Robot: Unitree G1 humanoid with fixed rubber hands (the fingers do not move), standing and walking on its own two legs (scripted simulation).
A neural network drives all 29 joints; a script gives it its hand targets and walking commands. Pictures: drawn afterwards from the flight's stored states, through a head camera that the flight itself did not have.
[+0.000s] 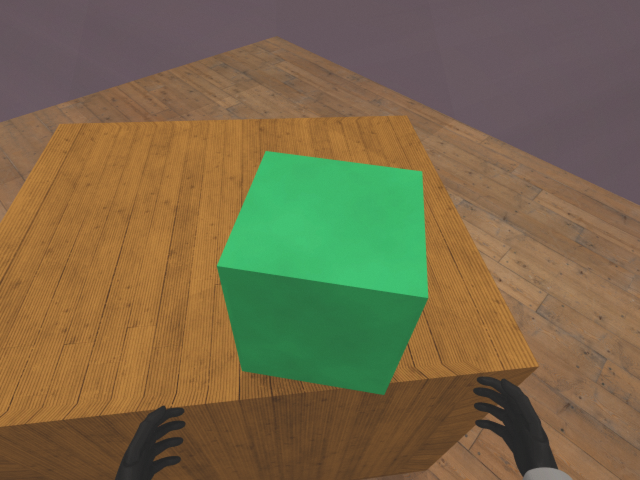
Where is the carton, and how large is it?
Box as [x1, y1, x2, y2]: [217, 151, 427, 394]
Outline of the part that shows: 266,151 217,264 241,368 245,371 384,394 427,299 421,171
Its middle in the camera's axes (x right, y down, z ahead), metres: +0.01 +0.06 +0.54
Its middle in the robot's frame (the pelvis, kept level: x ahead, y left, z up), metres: +0.36 +0.02 +0.04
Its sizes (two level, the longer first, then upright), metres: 0.210 0.200 0.250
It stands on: a pedestal, 0.70 m high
